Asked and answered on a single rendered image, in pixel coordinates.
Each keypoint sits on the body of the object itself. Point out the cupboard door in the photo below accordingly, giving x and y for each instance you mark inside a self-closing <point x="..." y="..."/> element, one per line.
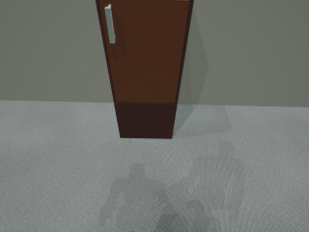
<point x="145" y="59"/>

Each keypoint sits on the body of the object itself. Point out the handle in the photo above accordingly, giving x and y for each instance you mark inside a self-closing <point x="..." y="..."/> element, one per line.
<point x="109" y="22"/>

